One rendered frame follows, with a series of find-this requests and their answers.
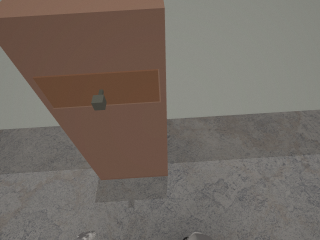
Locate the cabinet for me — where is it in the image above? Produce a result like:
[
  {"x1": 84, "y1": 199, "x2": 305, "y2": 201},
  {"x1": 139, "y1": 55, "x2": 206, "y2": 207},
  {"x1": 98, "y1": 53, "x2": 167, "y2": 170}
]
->
[{"x1": 0, "y1": 0, "x2": 168, "y2": 180}]

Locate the drawer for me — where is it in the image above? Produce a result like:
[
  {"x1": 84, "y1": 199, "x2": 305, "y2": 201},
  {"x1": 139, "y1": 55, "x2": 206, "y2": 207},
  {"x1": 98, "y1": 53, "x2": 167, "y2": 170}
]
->
[{"x1": 33, "y1": 69, "x2": 160, "y2": 108}]

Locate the robot left hand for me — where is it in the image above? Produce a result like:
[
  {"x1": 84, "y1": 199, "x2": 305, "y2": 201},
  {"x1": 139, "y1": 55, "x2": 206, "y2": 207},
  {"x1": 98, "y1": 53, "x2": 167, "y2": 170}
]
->
[{"x1": 73, "y1": 230, "x2": 96, "y2": 240}]

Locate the handle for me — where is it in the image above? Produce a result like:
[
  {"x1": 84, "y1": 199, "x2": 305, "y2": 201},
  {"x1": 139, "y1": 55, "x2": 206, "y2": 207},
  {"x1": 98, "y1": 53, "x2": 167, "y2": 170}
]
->
[{"x1": 91, "y1": 89, "x2": 107, "y2": 111}]

